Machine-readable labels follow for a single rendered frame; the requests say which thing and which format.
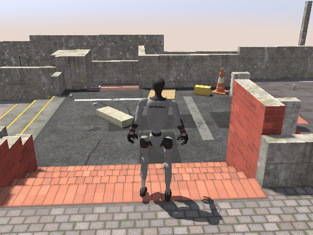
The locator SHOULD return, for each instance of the robot left upper arm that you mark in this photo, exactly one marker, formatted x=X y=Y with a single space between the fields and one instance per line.
x=142 y=102

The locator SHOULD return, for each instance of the robot right upper arm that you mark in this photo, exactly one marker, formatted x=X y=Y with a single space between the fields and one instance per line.
x=175 y=111

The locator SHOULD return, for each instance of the right robot forearm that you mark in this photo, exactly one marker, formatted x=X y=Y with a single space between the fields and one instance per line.
x=182 y=129

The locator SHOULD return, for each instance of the left robot hand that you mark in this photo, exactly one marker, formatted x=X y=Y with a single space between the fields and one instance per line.
x=131 y=136

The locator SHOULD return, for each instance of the robot head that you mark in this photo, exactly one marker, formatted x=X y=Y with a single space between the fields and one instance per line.
x=158 y=85

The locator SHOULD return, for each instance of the left robot forearm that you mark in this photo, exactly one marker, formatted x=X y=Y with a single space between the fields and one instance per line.
x=133 y=127

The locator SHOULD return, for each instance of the right robot thigh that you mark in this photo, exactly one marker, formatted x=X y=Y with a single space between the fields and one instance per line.
x=168 y=149

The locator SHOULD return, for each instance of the right robot hand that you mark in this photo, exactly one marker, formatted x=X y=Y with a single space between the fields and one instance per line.
x=183 y=137

